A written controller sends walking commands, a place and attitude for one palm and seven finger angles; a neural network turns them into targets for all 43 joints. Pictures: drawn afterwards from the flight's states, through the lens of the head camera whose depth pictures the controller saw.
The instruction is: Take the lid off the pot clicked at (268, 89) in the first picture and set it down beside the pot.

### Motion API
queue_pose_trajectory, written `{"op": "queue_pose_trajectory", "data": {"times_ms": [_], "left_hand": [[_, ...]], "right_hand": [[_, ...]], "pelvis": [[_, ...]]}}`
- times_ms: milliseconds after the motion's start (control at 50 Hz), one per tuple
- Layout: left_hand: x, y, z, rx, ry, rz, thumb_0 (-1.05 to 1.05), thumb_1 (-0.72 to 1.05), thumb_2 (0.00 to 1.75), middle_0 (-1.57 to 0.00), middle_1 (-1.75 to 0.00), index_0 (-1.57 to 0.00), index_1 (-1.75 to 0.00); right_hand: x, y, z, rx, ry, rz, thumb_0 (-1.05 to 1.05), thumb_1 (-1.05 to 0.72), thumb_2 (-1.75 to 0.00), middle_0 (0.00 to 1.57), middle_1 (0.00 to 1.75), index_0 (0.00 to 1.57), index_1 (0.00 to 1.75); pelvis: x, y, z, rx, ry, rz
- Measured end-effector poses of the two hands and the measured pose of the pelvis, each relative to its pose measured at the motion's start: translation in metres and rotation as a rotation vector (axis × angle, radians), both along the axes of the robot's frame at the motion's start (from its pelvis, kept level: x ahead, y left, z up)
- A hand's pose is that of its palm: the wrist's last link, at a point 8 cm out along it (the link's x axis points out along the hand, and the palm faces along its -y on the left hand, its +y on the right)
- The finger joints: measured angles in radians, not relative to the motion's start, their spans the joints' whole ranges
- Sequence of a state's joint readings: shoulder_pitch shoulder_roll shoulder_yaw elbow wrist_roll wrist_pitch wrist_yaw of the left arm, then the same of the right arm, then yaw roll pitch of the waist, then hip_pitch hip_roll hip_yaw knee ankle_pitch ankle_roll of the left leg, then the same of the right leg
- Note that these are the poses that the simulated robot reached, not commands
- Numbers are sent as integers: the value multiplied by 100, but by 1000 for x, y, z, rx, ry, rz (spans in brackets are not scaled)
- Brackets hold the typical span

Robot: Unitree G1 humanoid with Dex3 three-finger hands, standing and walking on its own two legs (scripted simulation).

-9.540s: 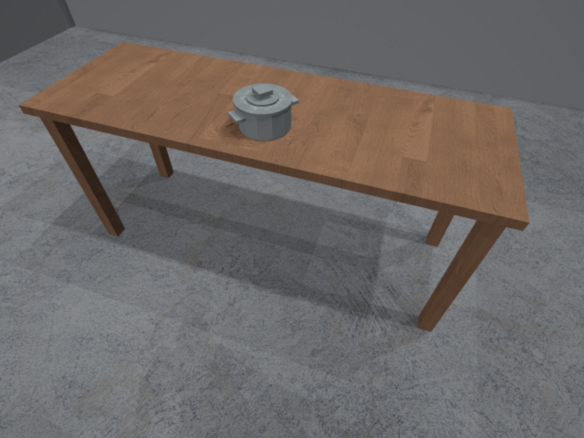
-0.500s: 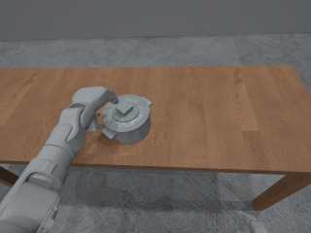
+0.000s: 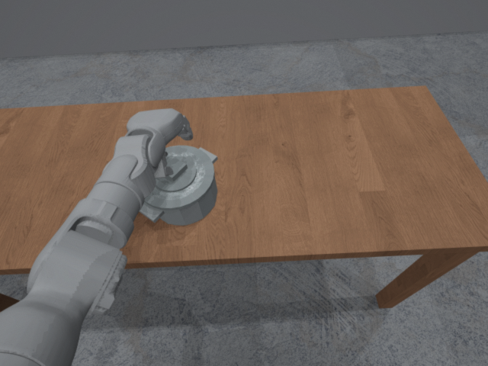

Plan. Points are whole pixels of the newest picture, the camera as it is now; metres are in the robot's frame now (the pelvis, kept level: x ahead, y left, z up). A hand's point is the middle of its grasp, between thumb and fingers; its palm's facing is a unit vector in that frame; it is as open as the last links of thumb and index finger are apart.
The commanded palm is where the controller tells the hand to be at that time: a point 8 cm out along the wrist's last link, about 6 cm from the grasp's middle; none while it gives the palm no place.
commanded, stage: move the open hand above the knob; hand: left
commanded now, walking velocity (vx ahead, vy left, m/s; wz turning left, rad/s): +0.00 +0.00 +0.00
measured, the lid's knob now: (172, 168) +0.49 +0.13 +0.00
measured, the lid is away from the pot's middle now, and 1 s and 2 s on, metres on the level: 0.00 0.00 0.00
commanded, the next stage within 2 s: lower the open fingers around the knob in 0.72 s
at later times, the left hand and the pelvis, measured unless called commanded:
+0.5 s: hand (158, 157) +0.46 +0.13 +0.07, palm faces -0.36 -0.04 -0.93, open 10.3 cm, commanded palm +0.46 +0.14 +0.13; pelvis +0.00 -0.01 +0.00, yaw +0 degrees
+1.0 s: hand (160, 161) +0.46 +0.13 +0.06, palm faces -0.39 -0.05 -0.92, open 10.3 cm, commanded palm +0.46 +0.13 +0.12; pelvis +0.00 +0.00 +0.00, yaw -1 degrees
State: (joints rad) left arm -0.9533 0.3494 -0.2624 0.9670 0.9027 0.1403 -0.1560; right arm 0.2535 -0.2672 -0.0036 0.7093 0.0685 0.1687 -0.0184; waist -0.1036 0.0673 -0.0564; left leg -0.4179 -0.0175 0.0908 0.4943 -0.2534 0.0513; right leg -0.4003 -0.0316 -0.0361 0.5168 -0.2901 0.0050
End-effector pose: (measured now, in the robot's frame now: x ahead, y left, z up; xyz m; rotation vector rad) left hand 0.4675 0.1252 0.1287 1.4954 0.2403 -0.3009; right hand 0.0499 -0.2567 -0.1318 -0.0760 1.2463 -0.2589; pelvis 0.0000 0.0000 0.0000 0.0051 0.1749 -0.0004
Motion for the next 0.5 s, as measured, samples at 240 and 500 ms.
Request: {"op": "queue_pose_trajectory", "data": {"times_ms": [240,500], "left_hand": [[4,2,0,-3,13,20,0,-25,126,-80,-8,-81,-9],[-6,11,1,7,18,0,0,-25,126,-80,-8,-81,-9]], "right_hand": [[-15,-8,3,-23,8,-35,1,-90,-90,20,30,20,30],[14,-13,9,-46,-65,3,1,-90,-90,20,30,20,30]], "pelvis": [[4,-4,2,-1,6,-14],[1,-5,2,-3,-5,-1]]}}
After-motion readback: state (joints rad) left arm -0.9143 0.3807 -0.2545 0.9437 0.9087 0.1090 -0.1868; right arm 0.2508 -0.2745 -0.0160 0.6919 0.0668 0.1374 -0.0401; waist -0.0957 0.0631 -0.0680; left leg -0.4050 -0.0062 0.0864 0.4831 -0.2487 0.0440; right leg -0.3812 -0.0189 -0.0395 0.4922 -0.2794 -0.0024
